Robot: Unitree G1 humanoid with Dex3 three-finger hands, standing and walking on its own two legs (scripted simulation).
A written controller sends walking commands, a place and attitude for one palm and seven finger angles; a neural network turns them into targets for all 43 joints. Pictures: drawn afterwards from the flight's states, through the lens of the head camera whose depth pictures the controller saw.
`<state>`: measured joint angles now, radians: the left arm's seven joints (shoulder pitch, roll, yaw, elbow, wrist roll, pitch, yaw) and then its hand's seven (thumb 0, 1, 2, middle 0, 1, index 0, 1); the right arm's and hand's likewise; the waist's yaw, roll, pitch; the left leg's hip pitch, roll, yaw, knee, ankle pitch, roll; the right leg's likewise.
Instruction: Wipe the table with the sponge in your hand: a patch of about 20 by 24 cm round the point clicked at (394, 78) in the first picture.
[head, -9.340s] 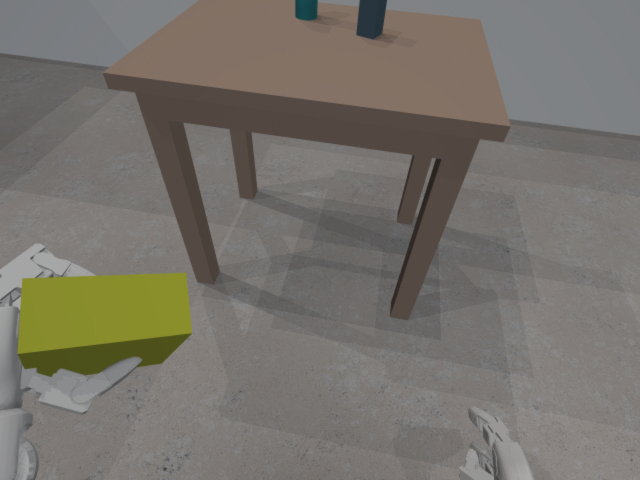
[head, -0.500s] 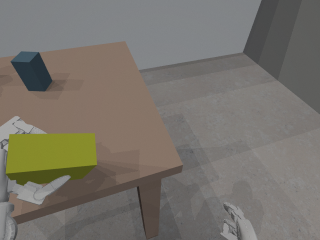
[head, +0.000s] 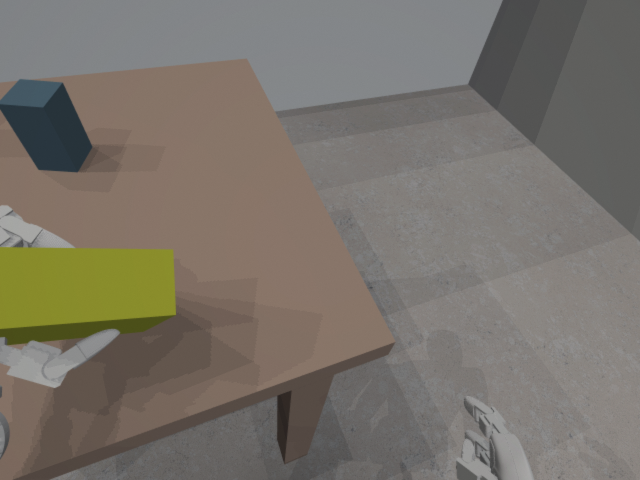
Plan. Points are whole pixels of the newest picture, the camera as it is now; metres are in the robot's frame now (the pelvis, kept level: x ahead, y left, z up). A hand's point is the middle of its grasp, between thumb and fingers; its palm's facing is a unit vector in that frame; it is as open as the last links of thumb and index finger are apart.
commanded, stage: come to a stop and stand still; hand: left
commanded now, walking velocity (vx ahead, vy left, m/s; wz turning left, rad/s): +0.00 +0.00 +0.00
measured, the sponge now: (110, 298) +0.24 +0.22 +0.15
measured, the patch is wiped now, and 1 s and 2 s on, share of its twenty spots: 0.00 0.00 0.00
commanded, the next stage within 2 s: look again from close up in 0.28 s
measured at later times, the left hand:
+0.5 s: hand (42, 306) +0.22 +0.26 +0.16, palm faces +0.40 -0.85 -0.33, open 9.9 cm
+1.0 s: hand (49, 309) +0.22 +0.26 +0.17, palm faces +0.41 -0.83 -0.38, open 9.9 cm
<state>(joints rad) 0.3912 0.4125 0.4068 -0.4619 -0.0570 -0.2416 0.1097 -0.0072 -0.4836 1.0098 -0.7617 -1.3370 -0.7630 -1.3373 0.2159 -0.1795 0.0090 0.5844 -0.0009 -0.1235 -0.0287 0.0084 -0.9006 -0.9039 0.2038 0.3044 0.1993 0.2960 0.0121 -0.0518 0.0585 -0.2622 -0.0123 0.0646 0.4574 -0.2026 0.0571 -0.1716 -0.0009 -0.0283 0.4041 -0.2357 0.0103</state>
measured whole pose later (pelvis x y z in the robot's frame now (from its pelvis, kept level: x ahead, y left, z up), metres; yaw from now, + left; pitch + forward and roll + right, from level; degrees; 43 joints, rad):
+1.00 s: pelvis -0.01 +0.00 +0.00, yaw +0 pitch +0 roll -1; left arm 0.41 0.38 0.39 -0.51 -0.06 -0.17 0.14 0.00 -0.48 1.01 -0.76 -1.34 -0.76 -1.34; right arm 0.17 -0.17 0.01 0.57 0.02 -0.08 -0.04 0.01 -0.90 -0.90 0.21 0.30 0.20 0.30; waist 0.03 -0.03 0.09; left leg -0.25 -0.02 0.07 0.42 -0.17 0.06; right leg -0.18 -0.01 -0.02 0.40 -0.22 0.02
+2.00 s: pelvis -0.10 -0.08 -0.01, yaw -1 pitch -1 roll +0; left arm 0.48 0.35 0.34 -0.52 -0.05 -0.17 0.14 -0.01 -0.48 1.01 -0.76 -1.34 -0.76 -1.34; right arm 0.20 -0.22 -0.02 0.62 0.01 -0.07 -0.07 0.01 -0.90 -0.90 0.20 0.30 0.20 0.30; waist 0.00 -0.04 0.06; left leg -0.21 -0.02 0.00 0.53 -0.30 0.03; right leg -0.27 -0.04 -0.06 0.52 -0.22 0.01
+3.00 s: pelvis -0.08 -0.06 +0.00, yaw -2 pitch -1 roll -2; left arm 0.42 0.32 0.36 -0.46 -0.04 -0.20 0.13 0.00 -0.49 1.02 -0.76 -1.33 -0.76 -1.34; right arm 0.19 -0.19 0.02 0.56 -0.02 -0.06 -0.04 0.01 -0.90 -0.90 0.21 0.30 0.20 0.30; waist 0.02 0.00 0.04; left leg -0.18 -0.02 0.02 0.49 -0.30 0.05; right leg -0.22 -0.02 -0.01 0.41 -0.18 0.03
